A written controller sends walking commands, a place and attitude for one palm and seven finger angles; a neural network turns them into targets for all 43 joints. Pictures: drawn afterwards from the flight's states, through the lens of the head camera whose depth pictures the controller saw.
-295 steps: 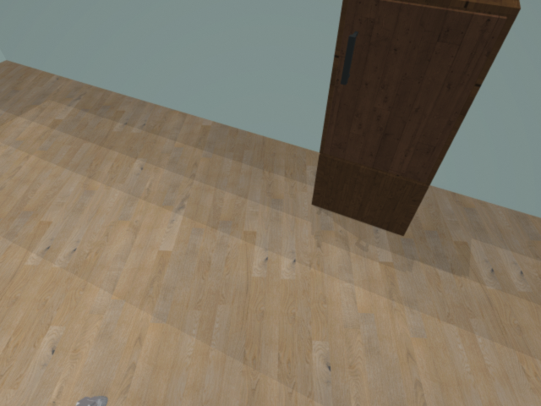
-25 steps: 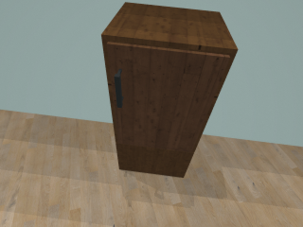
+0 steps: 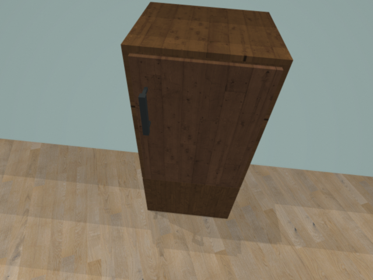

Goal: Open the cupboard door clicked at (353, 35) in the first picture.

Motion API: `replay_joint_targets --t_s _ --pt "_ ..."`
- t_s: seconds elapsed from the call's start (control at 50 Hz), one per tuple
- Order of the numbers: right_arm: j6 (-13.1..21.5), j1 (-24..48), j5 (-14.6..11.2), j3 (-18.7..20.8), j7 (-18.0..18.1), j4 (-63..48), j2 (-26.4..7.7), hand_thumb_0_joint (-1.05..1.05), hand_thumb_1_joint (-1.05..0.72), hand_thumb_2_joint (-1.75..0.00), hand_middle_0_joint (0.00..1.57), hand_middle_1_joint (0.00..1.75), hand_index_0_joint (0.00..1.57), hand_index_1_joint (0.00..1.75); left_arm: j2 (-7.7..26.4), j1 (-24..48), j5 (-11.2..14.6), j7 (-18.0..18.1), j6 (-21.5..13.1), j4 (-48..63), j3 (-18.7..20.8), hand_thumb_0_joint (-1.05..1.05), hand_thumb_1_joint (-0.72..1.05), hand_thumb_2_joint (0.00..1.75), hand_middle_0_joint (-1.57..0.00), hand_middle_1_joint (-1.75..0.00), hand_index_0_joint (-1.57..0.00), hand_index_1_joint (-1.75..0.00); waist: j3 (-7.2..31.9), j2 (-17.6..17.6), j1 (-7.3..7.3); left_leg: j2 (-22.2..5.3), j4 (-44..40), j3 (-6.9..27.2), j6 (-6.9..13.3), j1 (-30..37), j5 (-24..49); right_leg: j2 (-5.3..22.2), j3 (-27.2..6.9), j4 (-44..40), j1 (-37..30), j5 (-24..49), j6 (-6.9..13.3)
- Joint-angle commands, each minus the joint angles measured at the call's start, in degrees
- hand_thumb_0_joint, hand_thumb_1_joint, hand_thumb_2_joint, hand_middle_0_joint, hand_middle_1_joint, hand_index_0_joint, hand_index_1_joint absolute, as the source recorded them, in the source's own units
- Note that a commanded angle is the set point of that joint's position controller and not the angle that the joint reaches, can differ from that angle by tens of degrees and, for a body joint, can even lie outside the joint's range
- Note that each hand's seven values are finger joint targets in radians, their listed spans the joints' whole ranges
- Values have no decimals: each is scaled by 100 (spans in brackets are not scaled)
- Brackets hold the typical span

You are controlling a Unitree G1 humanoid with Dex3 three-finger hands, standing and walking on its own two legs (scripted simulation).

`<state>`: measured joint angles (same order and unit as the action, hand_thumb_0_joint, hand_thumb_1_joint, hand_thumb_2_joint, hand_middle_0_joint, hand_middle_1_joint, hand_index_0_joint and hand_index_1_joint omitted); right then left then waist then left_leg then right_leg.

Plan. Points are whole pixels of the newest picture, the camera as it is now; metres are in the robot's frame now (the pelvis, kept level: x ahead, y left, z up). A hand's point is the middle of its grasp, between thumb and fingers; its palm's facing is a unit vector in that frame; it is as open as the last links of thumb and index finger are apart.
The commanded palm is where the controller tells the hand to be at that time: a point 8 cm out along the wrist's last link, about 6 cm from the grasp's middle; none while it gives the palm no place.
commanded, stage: look again from close up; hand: left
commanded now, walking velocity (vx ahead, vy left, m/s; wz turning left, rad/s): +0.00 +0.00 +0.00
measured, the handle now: (145, 112) +0.59 +0.17 +0.01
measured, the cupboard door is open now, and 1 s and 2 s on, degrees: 0 0 0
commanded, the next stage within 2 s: raise the hand with hooked fingers in 0.24 s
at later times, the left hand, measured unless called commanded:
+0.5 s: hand out of the picture +0.13 +0.19 -0.08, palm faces +0.27 -0.94 -0.22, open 7.3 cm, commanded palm +0.12 +0.21 -0.06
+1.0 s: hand (111, 250) +0.19 +0.17 -0.04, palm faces +0.02 -1.00 -0.08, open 10.0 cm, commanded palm +0.17 +0.23 -0.03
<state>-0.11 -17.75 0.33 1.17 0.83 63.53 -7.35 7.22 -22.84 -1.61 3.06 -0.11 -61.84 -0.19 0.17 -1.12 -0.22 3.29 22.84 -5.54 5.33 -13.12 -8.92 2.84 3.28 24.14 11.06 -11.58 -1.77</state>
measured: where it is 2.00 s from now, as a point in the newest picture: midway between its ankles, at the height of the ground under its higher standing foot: outside the picture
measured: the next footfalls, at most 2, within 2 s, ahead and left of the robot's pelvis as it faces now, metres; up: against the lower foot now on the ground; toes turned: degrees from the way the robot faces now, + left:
none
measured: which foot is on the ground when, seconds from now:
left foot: down 0.00-1.00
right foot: down 0.00-1.00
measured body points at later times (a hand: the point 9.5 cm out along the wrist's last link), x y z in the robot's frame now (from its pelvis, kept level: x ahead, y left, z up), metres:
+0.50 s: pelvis +0.01 -0.02 -0.01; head +0.01 -0.02 +0.44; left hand +0.12 +0.24 -0.06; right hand +0.08 -0.26 -0.14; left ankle +0.04 +0.05 -0.74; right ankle +0.02 -0.13 -0.74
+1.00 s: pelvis +0.02 -0.06 -0.09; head +0.08 -0.05 +0.35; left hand +0.18 +0.23 -0.03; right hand +0.25 -0.27 -0.16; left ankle +0.04 +0.05 -0.74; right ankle +0.02 -0.13 -0.74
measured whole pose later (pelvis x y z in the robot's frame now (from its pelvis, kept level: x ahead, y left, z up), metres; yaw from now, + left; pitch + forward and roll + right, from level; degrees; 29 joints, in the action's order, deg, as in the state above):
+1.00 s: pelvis +0.02 -0.06 -0.09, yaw +4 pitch +15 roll -3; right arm 12.5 -8.8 -1.9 -0.6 2.5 31.1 -13.2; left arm 16.9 -23.8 20.4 -27.7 -26.4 -2.7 15.7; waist 7.9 1.3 -2.8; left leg -1.2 67.6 2.5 0.3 -52.8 -29.3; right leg -2.7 9.5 64.0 46.9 -32.0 4.8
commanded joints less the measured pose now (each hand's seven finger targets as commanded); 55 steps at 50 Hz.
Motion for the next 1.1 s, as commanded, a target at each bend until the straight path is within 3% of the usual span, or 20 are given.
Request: replay_joint_targets --t_s 0.0,0.3,0.32,0.34,0.36,0.38,0.4,0.42,0.44,0.48,0.5,0.52,0.56,0.6,0.62,0.68,0.76,0.86,0.98,1.08 --pt "72 -255 -1 101 49 -168 -651 0 -90 -90 20 30 20 30 390 -558 -3 5 -55 75 95 0 90 90 -20 -30 -20 -30 -611 167 -9 -1028 -1074 1295 -302 -449 -1493 263 -363 -300 116 -112 219" --pt "106 -262 -14 41 55 -62 -538 0 -90 -90 20 30 20 30 389 -412 29 9 -104 48 63 0 90 90 -20 -30 -20 -30 -525 81 31 -938 -737 1000 -303 -89 -645 376 -479 -479 132 94 257" --pt "162 235 19 -59 11 -537 -772 0 -90 -90 20 30 20 30 619 -333 -46 156 -173 -80 -12 0 90 90 -20 -30 -20 -30 -886 -234 -110 -943 207 723 -467 -531 -354 429 -444 -350 410 110 320" --pt "938 79 -234 81 276 -2747 -1817 0 -90 -90 20 30 20 30 1723 3633 1111 123 -1358 8881 452 0 88 89 -20 -32 -20 -32 1995 1161 843 -467 -156 866 -588 1480 -333 -253 141 395 385 -42 279" --pt "1557 520 -310 -159 389 -2333 -1395 0 -90 -90 20 30 20 30 1467 1731 785 450 -1089 7783 440 0 85 88 -20 -33 -20 -33 1939 1748 218 -792 -514 1212 -739 1240 -1086 -322 152 1044 750 -812 413" --pt "1760 453 -403 -44 342 -2291 -1108 0 -90 -90 20 30 20 30 548 50 869 661 -376 6811 -49 0 83 87 -21 -34 -21 -34 811 1403 302 -793 -877 1542 -960 259 -1871 -416 274 1439 1451 -1240 359" --pt "1849 347 -455 -49 336 -2259 -1134 0 -90 -90 20 30 20 30 -200 -239 1070 596 -260 6643 -521 0 81 86 -21 -36 -21 -36 250 1176 270 -620 -654 1381 -779 -229 -2054 -353 203 1400 1485 -939 359" --pt "1985 471 -474 32 353 -2533 -1300 0 -90 -90 20 30 20 30 -35 -127 1221 494 -481 7118 -430 0 78 85 -21 -37 -21 -37 -70 1163 233 -567 -285 1353 -669 -433 -2041 -333 228 1123 1477 -900 344" --pt "2081 512 -387 33 343 -2665 -1466 0 -90 -90 20 30 20 30 246 -86 1173 415 -697 7053 -282 0 76 84 -21 -39 -21 -39 14 739 326 -486 104 1275 -578 -725 -2046 -325 211 860 1508 -1023 341" --pt "2111 484 -247 121 251 -2962 -1538 0 -90 -90 20 30 20 30 278 -147 1163 45 -1234 6024 -66 0 71 82 -21 -42 -21 -42 -338 -835 495 -309 965 1189 -498 -1485 -1994 -318 154 832 2164 -1723 311" --pt "2081 558 -197 196 210 -3035 -1531 0 -90 -90 20 30 20 30 54 -229 1213 -254 -1628 5497 -37 0 69 81 -22 -43 -22 -43 -362 -1693 424 -347 1399 1103 -500 -1900 -1999 -322 190 1127 2664 -2150 298" --pt "2088 670 -150 298 162 -3206 -1501 0 -90 -90 20 30 20 30 34 -790 1334 -627 -2062 5120 194 0 67 80 -22 -45 -22 -45 -129 -2076 154 -293 1837 926 -504 -2309 -1826 -337 126 1395 2889 -2418 305" --pt "2040 868 -130 425 5 -3566 -1479 0 -90 -90 20 30 20 30 357 -1482 1584 -1479 -2891 5070 684 0 62 78 -22 -48 -22 -48 437 -1682 -185 -167 2497 672 -546 -2898 -1436 -276 -176 1848 2838 -2207 376" --pt "1929 1060 -160 488 -178 -3969 -1535 0 -90 -90 20 30 20 30 1069 -1457 1661 -2360 -3439 5356 1239 0 57 76 -22 -51 -22 -51 838 -39 -284 -99 2968 564 -599 -2867 -910 -211 -385 2379 2677 -1334 534" --pt "1860 1150 -203 515 -185 -4136 -1488 0 -90 -90 20 30 20 30 1455 -1564 1652 -2547 -3444 5499 1642 0 55 75 -22 -53 -22 -53 1209 -2 -411 -131 3053 534 -539 -2962 -761 -232 -447 2590 2620 -1066 526" --pt "1548 1155 -220 499 -75 -4500 -1392 0 -90 -90 20 30 20 30 1653 -1162 2036 -2616 -3013 6480 2080 0 48 72 -23 -57 -23 -57 1691 279 -459 -128 3263 495 -473 -3087 -530 -258 -736 2735 2343 -566 392" --pt "1324 780 -188 421 92 -4442 -1210 0 -90 -90 20 30 20 30 1581 -360 2128 -2265 -3096 7863 2031 0 39 68 -24 -63 -24 -63 1840 756 -10 -309 3578 663 -387 -2817 -147 -305 -793 2750 2532 351 224" --pt "1492 639 -188 269 236 -3999 -1360 0 -90 -90 20 30 20 30 1606 466 2126 -2745 -3395 7531 1632 0 27 63 -25 -70 -25 -70 1558 668 470 -412 3990 831 -332 -3105 -464 -352 -842 2727 3165 3 119" --pt "1557 756 -335 218 322 -3997 -1491 0 -90 -90 20 30 20 30 2233 266 2505 -3413 -2415 6382 2473 0 13 57 -25 -80 -25 -80 2175 38 73 -382 3872 836 -292 -3303 -295 -185 -1153 2423 2175 111 -93" --pt "1591 794 -295 170 282 -4089 -1392 0 -90 -90 20 30 20 30 2209 263 2658 -3138 -2265 6601 2694 0 1 52 -26 -87 -26 -87 2231 45 -148 -370 3428 860 -331 -2986 -15 -224 -832 2442 1932 395 -3"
